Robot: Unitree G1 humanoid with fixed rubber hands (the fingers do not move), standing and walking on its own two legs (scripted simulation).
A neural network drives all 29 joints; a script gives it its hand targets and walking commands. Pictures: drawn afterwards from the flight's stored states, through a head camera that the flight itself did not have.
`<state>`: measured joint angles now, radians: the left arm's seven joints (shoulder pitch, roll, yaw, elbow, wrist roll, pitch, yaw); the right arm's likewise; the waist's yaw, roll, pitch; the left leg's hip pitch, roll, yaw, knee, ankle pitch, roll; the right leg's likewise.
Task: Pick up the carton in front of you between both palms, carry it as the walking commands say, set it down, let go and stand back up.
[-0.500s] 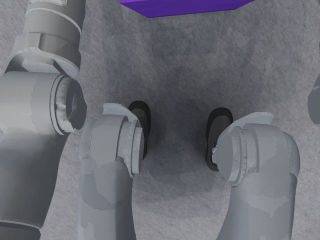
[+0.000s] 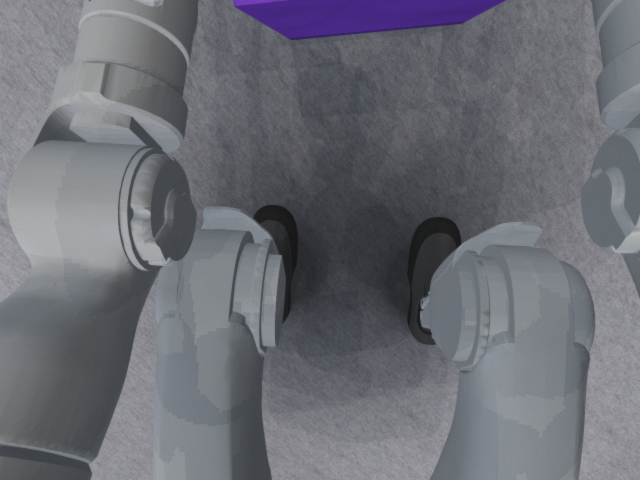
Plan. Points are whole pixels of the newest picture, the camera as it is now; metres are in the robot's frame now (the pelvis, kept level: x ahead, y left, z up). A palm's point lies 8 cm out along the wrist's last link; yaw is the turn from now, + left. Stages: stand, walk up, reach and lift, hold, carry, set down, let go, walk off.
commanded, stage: reach and lift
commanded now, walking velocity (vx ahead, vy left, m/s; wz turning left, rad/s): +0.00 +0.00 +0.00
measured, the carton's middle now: out of the picture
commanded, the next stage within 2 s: none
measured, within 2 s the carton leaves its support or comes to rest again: leaves its support in 0.32 s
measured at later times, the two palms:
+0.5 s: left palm out of the picture +0.56 +0.14 -0.07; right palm out of the picture +0.56 -0.16 -0.08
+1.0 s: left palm out of the picture +0.51 +0.14 +0.08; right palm out of the picture +0.51 -0.16 +0.08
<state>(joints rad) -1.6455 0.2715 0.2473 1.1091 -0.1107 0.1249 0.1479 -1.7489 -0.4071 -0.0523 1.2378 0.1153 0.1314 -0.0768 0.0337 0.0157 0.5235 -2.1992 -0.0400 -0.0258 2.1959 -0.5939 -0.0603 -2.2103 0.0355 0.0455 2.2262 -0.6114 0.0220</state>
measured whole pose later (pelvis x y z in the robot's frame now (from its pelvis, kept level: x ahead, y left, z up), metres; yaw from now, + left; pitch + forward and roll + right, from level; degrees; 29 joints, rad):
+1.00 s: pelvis +0.00 +0.01 +0.14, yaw -2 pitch +44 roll +1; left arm -1.09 -0.03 0.53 0.58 0.23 0.45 0.05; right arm -1.14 -0.04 -0.45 0.66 -0.25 0.46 0.00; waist 0.01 0.01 -0.13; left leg -1.99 -0.06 -0.06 1.69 -0.47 -0.06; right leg -2.00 0.06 0.07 1.69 -0.47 0.04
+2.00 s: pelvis +0.09 +0.01 +0.39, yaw -3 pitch +8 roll +0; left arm -0.33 -0.17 0.33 0.41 0.25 0.48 0.00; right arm -0.32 0.16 -0.31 0.41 -0.25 0.49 0.00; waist 0.00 0.00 -0.11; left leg -0.49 -0.02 -0.07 0.62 -0.28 -0.02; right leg -0.49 0.02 0.08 0.63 -0.28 0.02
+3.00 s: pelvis +0.10 +0.01 +0.41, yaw -3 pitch -5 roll +0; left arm -0.26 -0.15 0.23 0.27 0.28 0.67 -0.01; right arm -0.25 0.15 -0.22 0.27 -0.28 0.68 0.02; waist 0.00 0.00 0.03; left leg -0.08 -0.01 -0.08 0.36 -0.19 -0.02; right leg -0.08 0.01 0.08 0.37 -0.19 0.01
